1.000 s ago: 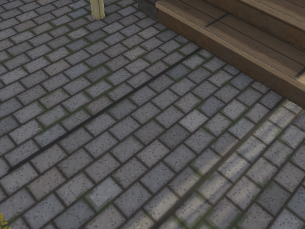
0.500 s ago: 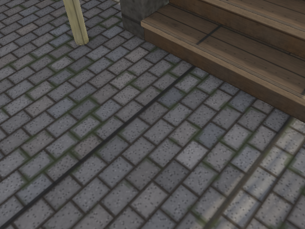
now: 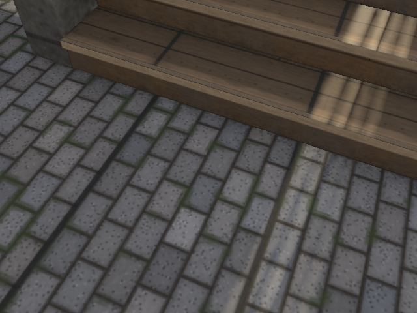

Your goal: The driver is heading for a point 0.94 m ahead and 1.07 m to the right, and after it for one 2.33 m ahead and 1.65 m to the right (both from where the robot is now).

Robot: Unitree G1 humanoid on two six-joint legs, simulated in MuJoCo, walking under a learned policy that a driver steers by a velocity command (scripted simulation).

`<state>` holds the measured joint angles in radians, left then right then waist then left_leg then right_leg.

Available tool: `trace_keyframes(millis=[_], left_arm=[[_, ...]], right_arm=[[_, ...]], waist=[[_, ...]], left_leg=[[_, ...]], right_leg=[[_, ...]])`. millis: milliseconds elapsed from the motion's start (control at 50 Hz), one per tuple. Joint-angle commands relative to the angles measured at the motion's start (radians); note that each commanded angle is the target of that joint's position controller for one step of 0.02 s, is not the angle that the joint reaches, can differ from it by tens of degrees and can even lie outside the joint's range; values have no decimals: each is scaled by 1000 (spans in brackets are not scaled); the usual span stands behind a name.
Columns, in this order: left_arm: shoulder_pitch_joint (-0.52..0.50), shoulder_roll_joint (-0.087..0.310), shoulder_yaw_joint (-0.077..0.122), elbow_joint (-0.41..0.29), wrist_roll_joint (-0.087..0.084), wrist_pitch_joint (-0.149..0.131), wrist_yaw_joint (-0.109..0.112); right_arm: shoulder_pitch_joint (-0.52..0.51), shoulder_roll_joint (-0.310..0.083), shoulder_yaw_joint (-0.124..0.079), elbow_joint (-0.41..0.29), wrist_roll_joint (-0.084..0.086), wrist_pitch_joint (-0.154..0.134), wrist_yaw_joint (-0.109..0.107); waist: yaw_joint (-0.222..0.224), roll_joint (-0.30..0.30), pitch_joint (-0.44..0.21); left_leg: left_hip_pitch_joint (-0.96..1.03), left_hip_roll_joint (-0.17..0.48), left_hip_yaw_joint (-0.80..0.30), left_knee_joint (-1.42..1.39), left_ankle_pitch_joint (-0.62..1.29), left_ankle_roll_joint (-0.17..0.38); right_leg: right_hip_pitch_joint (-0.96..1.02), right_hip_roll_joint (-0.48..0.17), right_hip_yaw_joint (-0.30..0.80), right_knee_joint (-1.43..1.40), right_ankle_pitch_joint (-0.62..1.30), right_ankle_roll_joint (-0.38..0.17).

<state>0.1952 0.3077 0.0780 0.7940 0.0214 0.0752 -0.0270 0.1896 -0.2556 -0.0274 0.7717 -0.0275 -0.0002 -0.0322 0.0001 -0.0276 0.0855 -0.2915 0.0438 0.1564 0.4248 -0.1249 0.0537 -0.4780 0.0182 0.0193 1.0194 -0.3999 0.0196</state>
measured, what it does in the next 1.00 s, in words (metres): walks ahead, turning right: right foot, then left foot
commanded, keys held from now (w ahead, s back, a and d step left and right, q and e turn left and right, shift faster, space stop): e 0.34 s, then w+e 0.66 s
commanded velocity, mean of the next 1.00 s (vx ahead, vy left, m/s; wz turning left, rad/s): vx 0.23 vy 0.00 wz -0.60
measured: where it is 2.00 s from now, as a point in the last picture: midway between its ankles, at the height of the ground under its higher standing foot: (378, 287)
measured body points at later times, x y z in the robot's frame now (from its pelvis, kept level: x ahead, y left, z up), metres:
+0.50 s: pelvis +0.01 -0.04 +0.01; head +0.02 -0.06 +0.46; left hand +0.18 +0.21 -0.10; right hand +0.04 -0.34 -0.12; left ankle +0.05 +0.10 -0.69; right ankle +0.00 -0.11 -0.74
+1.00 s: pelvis +0.16 -0.08 +0.00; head +0.19 -0.09 +0.44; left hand +0.45 +0.02 -0.11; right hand +0.00 -0.30 -0.13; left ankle +0.09 +0.08 -0.74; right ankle +0.20 -0.26 -0.69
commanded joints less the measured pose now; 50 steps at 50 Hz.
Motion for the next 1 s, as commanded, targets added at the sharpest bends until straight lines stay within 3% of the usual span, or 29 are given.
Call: trace_keyframes(millis=[20,80,120,140,160,180,200,220,240,260,300,340,380,420,520,580,620,640,660,680,700,720,760,800,880,940,1000], left_arm=[[31,35,-3,-64,-3,5,-16],[-2,45,-6,-89,-8,0,-20],[7,45,-7,-97,-10,-10,-20],[40,46,-5,-89,-9,-18,-17],[71,69,2,-79,-4,-28,-7],[70,165,19,-94,5,-39,8],[78,278,51,-110,7,-37,15],[94,222,44,-93,5,-37,20],[39,175,29,-95,-2,-38,25],[-19,151,23,-105,-3,-35,28],[-40,115,13,-117,-15,-40,32],[-4,120,15,-110,-20,-45,28],[55,132,23,-94,-15,-47,24],[85,133,25,-87,-6,-45,19],[121,162,36,-71,4,-63,15],[84,166,40,-79,5,-72,7],[-10,156,40,-101,-4,-72,7],[-27,119,32,-110,-9,-78,13],[3,18,6,-124,-13,-89,16],[-32,49,6,-147,2,-93,19],[-37,101,16,-149,21,-95,14],[-5,111,21,-118,20,-96,-3],[48,97,21,-74,21,-88,-29],[18,71,11,-85,18,-82,-44],[-102,48,-2,-125,16,-78,-54],[-192,19,-20,-158,18,-82,-65],[-284,0,-38,-200,20,-82,-77]], right_arm=[[-22,-155,-42,-60,-4,-2,4],[1,-187,-55,-52,-6,10,13],[3,-205,-62,-49,1,19,18],[6,-207,-65,-45,6,24,20],[45,-192,-67,-32,4,30,25],[95,-119,-53,-47,-3,39,35],[-5,-112,-45,-110,1,56,14],[-45,-138,-51,-108,8,68,7],[-22,-129,-51,-97,21,68,9],[6,-135,-54,-78,21,59,11],[42,-153,-63,-55,-3,51,18],[30,-142,-62,-64,5,53,22],[4,-133,-59,-77,0,56,28],[-44,-140,-59,-93,-7,54,36],[-86,-124,-50,-110,-3,18,41],[-58,-123,-45,-111,11,-3,35],[81,-105,-42,-71,21,-17,19],[172,-147,-53,-45,15,-28,4],[257,-239,-67,-42,2,-37,-10],[197,-329,-86,-55,-12,-35,-14],[143,-270,-78,-54,-10,-35,-10],[94,-200,-60,-64,3,-41,-1],[64,-153,-46,-70,7,-53,6],[108,-139,-44,-48,5,-69,16],[196,-127,-45,-5,5,-82,32],[210,-123,-42,17,6,-85,32],[246,-142,-44,51,8,-84,23]], waist=[[5,184,-129],[-13,188,-133],[-1,179,-137],[18,154,-140],[28,73,-135],[5,-214,-110],[46,-264,-39],[49,-135,-38],[10,-114,-38],[-18,-105,-45],[-19,-115,-109],[-9,-68,-138],[19,-77,-145],[46,-115,-99],[56,-86,-66],[26,-89,-64],[-78,-51,-57],[-123,27,-71],[-133,232,-133],[-105,250,-46],[-47,158,34],[-19,121,52],[0,149,26],[-14,137,7],[-52,118,21],[-66,129,30],[-83,134,43]], left_leg=[[44,251,-158,-172,8,154],[51,276,-140,-140,-21,143],[48,284,-117,-81,1,114],[15,276,-85,-21,12,75],[-44,247,-42,80,-52,7],[-212,121,63,356,-356,-78],[-332,-20,-49,494,-519,-108],[-315,10,-141,591,-452,-105],[-306,11,-165,605,-367,-97],[-297,11,-174,594,-298,-93],[-283,-7,-163,646,-249,-95],[-285,-13,-172,641,-244,-102],[-307,-10,-176,572,-241,-106],[-338,-18,-180,494,-251,-104],[-257,-46,-190,324,-284,-84],[-93,-78,-191,211,-300,-56],[210,-93,-175,-11,-170,-32],[408,-32,-229,-77,-185,-25],[498,239,-509,-217,-501,2],[376,373,-824,-343,-742,69],[286,372,-778,-325,-737,98],[256,306,-667,-323,-651,81],[248,210,-446,-324,-399,56],[262,183,-323,-311,-196,58],[308,179,-190,-294,53,70],[309,167,-98,-279,223,68],[335,190,-44,-267,338,62]], right_leg=[[95,-27,-33,-126,19,-7],[160,-18,-74,-241,-12,-26],[226,-9,-91,-366,19,-48],[301,6,-93,-475,74,-64],[371,-15,-10,-608,130,-83],[419,-262,343,-781,204,-139],[276,-408,532,-784,405,-284],[282,-351,429,-749,465,-301],[275,-282,344,-736,470,-275],[291,-217,288,-730,454,-240],[354,-174,250,-696,593,-237],[394,-178,268,-685,616,-245],[425,-171,336,-743,250,-262],[422,-174,423,-805,-74,-277],[370,-171,500,-798,-128,-296],[250,-143,531,-777,-139,-284],[42,-67,491,-706,-164,-223],[-122,5,422,-583,-228,-166],[-196,116,226,-256,-248,-108],[-344,161,155,-108,-148,-96],[-346,52,172,-24,-50,-99],[-320,33,161,-4,20,-89],[-271,15,111,53,123,-59],[-284,-4,90,105,192,-50],[-351,-24,50,44,261,-34],[-299,-35,-23,-134,313,-35],[-219,-39,-107,-306,292,-71]])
